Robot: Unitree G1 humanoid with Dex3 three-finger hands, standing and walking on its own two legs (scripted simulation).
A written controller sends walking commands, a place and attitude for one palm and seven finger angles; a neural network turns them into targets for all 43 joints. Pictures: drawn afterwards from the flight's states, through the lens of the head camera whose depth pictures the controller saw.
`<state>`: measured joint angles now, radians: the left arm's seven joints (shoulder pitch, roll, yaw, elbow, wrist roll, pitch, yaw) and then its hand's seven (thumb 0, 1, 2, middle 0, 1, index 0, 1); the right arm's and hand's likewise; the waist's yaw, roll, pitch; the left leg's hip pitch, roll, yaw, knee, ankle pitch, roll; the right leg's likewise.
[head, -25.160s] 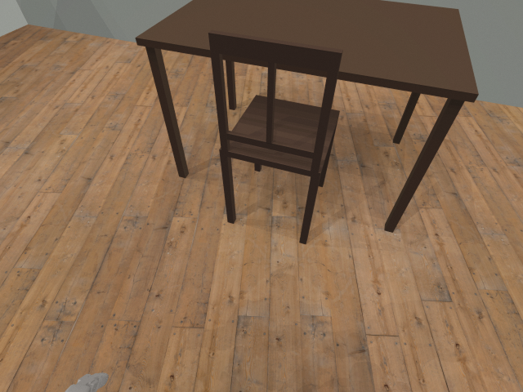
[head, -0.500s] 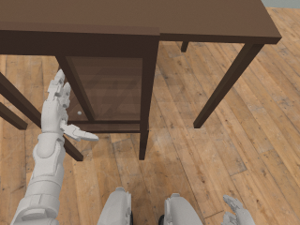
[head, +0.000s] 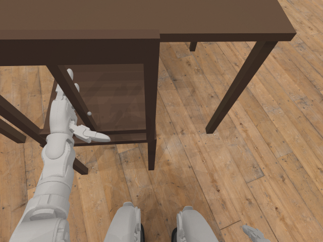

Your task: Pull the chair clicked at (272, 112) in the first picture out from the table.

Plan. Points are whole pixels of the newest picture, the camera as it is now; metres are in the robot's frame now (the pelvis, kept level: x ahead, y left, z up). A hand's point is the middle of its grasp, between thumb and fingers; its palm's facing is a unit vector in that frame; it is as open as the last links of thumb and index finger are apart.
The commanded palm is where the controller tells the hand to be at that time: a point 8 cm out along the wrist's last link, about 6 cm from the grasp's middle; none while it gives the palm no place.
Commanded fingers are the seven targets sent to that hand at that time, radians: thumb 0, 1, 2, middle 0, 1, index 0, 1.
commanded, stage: push the fingers through the gap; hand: left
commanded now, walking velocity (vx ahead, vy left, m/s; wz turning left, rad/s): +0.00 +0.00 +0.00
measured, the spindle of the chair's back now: (78, 104) +0.44 +0.21 +0.03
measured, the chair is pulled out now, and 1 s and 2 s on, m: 0.00 0.00 0.03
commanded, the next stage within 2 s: hook a spindle and tug to test in 0.22 s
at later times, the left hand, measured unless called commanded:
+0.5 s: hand (90, 113) +0.42 +0.18 +0.02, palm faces +0.08 -1.00 -0.04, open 16.6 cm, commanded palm +0.39 +0.23 +0.02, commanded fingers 0.00 -0.50 0.30 -0.24 -0.63 -0.24 -0.63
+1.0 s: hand (87, 116) +0.41 +0.18 +0.02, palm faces +0.08 -1.00 -0.03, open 9.3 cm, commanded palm +0.38 +0.22 +0.02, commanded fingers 0.00 0.62 0.78 -0.50 -1.45 -0.50 -1.45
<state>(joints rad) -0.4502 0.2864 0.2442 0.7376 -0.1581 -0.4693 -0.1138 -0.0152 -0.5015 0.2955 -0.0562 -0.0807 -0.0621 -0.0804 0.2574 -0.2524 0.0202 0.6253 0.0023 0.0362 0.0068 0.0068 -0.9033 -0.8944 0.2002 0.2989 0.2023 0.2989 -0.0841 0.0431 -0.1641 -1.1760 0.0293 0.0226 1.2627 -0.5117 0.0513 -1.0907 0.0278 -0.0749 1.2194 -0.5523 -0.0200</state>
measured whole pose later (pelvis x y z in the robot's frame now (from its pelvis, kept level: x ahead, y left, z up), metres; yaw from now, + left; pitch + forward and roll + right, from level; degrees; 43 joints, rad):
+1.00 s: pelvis +0.00 +0.00 +0.00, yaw +0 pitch +24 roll -4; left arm -0.43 0.28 0.24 0.73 -0.16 -0.50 -0.12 -0.01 0.09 0.55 -0.46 -1.34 -0.45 -1.34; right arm 0.24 -0.25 0.02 0.62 0.00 0.02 0.01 0.01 -0.90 -0.89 0.20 0.30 0.20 0.30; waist -0.08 0.04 -0.17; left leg -1.17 0.03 0.01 1.27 -0.51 0.05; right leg -1.08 0.03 -0.08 1.22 -0.56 -0.02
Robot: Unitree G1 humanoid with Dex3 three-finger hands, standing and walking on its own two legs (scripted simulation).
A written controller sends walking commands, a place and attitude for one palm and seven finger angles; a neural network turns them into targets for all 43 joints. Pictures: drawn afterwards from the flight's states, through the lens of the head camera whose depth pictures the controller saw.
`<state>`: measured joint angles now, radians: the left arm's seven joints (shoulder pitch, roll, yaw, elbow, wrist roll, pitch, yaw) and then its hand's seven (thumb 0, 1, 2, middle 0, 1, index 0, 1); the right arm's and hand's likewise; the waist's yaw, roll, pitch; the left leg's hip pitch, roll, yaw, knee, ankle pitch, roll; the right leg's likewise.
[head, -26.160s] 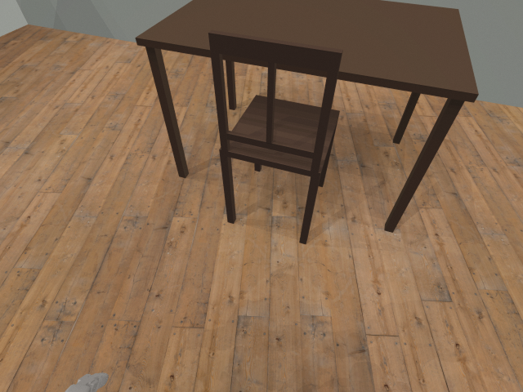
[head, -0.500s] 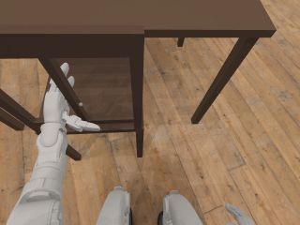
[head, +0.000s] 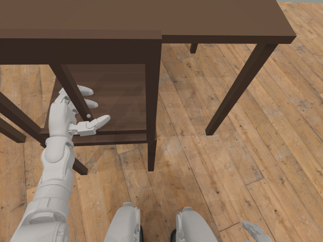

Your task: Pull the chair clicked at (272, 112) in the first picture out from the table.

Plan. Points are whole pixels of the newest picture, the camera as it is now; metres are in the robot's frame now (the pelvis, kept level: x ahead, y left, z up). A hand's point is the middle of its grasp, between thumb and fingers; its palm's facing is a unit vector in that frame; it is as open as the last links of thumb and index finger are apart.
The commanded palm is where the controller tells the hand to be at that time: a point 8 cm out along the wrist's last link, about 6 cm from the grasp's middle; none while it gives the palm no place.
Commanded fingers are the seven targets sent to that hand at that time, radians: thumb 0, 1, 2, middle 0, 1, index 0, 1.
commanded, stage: hook a spindle and tug to test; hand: left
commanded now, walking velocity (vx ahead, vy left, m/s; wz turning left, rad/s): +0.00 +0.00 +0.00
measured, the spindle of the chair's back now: (80, 103) +0.44 +0.21 +0.03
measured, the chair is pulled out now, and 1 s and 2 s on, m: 0.00 0.03 0.16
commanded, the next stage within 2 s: step backward, pulling the chair out in 0.82 s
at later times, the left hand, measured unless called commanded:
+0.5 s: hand (89, 117) +0.40 +0.18 +0.02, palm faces +0.07 -1.00 -0.02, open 5.2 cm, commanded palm +0.37 +0.22 +0.02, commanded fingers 0.00 0.90 0.90 -0.50 -1.45 -0.50 -1.45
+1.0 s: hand (87, 125) +0.38 +0.18 +0.03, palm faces +0.09 -0.99 -0.09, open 5.3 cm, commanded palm +0.35 +0.23 +0.02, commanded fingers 0.00 0.90 0.90 -0.50 -1.45 -0.50 -1.45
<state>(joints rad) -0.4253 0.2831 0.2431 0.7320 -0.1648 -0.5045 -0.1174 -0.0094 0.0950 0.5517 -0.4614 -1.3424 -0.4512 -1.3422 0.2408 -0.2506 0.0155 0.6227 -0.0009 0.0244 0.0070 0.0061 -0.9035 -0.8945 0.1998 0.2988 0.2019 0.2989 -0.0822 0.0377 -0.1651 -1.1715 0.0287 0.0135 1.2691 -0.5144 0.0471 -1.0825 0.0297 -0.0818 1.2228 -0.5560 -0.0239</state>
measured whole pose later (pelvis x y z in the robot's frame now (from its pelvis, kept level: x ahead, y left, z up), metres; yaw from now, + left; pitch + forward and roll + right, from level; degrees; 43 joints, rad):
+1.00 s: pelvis +0.02 +0.00 +0.02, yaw +1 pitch +19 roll -3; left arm -0.21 0.24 0.15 0.44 -0.12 -0.35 -0.01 0.01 0.74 0.82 -0.43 -1.39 -0.41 -1.45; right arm 0.19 -0.23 0.00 0.56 0.03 0.08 -0.02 0.01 -0.91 -0.89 0.20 0.30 0.20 0.30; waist -0.05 0.03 -0.08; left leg -1.00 0.01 0.03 1.18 -0.52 0.05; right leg -0.91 0.02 -0.06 1.14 -0.56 -0.01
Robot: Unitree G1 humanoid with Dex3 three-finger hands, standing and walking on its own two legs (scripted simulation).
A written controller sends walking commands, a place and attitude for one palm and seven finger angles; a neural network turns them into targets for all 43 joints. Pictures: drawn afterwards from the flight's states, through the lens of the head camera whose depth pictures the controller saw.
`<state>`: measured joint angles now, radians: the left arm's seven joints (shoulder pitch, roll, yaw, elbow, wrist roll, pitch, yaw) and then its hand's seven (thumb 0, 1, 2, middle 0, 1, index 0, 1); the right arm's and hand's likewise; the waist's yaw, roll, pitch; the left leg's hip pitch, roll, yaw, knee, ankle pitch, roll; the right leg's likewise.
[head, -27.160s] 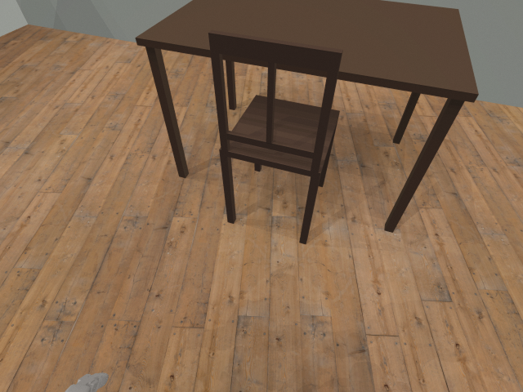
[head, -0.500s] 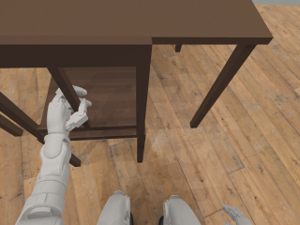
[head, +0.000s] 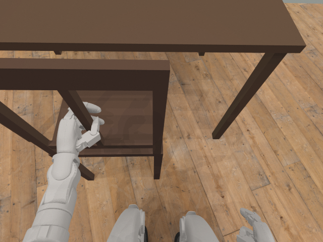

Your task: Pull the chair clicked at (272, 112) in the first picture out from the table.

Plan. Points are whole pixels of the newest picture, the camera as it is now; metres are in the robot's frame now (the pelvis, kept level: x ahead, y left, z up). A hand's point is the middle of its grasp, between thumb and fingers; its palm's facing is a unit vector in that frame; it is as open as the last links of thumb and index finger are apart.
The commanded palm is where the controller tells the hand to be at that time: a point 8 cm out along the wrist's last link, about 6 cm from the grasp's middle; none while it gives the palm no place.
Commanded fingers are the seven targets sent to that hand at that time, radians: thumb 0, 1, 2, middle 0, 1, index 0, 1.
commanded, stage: step backward, pulling the chair out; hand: left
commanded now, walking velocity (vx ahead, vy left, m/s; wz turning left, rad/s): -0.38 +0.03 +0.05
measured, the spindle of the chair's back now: (87, 121) +0.39 +0.20 +0.01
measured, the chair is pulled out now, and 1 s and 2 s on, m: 0.03 0.16 0.35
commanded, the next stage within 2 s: none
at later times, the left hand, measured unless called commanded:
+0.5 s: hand (101, 148) +0.32 +0.15 +0.02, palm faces +0.03 -0.99 -0.15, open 5.1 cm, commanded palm +0.29 +0.20 +0.02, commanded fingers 0.00 0.90 0.90 -0.50 -1.45 -0.50 -1.45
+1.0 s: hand (104, 185) +0.24 +0.13 +0.02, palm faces -0.03 -0.99 -0.16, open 5.2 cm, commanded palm +0.22 +0.18 +0.02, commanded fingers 0.00 0.90 0.90 -0.50 -1.45 -0.50 -1.45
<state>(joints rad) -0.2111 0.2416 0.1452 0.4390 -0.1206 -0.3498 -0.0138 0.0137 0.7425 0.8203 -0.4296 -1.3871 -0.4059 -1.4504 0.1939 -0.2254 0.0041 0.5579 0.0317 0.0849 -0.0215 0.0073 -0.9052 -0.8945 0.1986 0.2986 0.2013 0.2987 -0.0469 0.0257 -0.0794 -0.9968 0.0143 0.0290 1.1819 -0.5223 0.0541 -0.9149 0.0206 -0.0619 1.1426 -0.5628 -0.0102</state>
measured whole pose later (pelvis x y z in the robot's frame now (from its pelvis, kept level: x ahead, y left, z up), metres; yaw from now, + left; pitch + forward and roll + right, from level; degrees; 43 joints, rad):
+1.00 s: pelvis -0.09 +0.02 +0.08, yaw -1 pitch +3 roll +0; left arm -0.36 0.15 -0.03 0.94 -0.05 -0.23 0.11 0.03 0.71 0.77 -0.30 -1.18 -0.50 -1.45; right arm 0.21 -0.29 -0.02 0.70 0.05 0.05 -0.12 0.01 -0.91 -0.89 0.20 0.30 0.20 0.30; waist -0.05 -0.01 0.08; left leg -0.39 -0.02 0.00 0.57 -0.22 0.02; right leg -0.45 -0.02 -0.01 0.52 -0.15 0.01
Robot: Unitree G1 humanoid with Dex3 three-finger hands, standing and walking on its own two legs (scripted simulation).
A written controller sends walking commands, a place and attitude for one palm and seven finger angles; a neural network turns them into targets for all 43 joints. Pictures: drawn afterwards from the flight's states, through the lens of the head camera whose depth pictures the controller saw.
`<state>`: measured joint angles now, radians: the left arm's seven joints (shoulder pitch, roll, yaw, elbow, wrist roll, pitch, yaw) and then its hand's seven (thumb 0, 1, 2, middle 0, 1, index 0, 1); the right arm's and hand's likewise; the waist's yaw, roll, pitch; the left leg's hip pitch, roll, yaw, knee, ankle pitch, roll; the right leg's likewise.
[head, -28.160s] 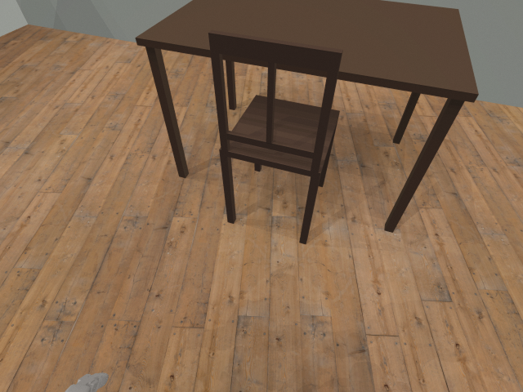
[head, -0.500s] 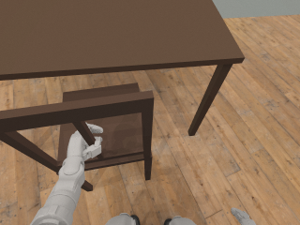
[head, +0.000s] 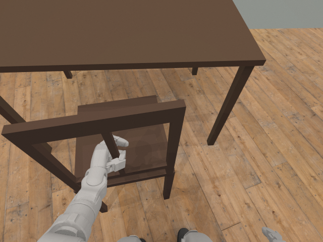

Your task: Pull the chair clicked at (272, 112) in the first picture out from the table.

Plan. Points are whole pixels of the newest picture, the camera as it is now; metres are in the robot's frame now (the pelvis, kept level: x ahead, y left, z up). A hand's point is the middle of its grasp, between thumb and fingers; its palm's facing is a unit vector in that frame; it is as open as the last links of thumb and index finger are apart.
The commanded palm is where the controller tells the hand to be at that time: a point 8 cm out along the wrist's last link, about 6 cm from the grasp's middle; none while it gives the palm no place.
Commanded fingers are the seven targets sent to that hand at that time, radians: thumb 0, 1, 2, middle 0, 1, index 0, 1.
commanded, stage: step backward, pulling the chair out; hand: left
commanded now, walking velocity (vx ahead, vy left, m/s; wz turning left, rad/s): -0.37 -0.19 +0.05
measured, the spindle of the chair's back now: (115, 154) +0.36 +0.14 -0.07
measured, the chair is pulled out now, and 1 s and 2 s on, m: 0.16 0.35 0.57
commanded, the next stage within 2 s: stop walking, hand still on the chair in 1.82 s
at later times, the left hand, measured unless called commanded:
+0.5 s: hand (121, 192) +0.24 +0.11 -0.06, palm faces +0.02 -0.99 -0.17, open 5.2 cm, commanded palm +0.22 +0.17 -0.06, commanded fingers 0.00 0.90 0.90 -0.50 -1.45 -0.50 -1.45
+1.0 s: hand (112, 238) +0.14 +0.12 -0.06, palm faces +0.00 -0.99 -0.16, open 5.1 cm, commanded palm +0.12 +0.17 -0.06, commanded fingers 0.00 0.90 0.90 -0.50 -1.45 -0.50 -1.45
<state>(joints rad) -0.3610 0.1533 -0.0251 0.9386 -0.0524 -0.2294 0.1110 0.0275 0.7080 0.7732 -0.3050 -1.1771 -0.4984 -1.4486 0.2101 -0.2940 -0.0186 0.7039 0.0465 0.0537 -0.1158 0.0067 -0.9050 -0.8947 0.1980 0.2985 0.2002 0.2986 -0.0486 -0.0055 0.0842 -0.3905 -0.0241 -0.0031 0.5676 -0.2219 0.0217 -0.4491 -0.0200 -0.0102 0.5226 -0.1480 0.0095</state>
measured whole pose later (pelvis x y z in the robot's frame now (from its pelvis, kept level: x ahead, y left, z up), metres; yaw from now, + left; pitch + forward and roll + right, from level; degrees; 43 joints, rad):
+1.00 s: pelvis -0.20 -0.01 +0.00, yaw +1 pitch +2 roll +0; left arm -0.36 0.16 -0.01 0.83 -0.04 -0.18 0.10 0.02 0.70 0.80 -0.31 -1.22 -0.50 -1.45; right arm 0.16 -0.25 0.00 0.71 0.02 0.05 -0.11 0.01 -0.90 -0.89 0.20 0.30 0.20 0.30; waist -0.05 -0.01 0.14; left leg -0.39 -0.01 -0.03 0.60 -0.24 -0.01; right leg -0.45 -0.03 -0.01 0.56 -0.16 0.02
